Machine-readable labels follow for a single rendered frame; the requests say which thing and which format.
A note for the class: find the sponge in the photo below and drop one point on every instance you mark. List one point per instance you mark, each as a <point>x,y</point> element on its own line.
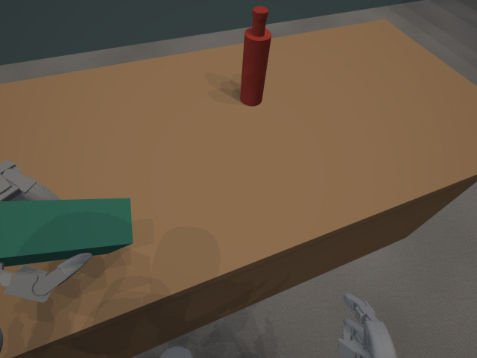
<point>48,230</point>

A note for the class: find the table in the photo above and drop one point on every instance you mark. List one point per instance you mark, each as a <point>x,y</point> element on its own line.
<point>361,137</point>

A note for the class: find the left robot hand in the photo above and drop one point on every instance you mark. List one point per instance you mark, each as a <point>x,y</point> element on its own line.
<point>28,282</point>

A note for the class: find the right robot hand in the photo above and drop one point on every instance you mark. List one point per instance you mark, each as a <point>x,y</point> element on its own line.
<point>374,341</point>

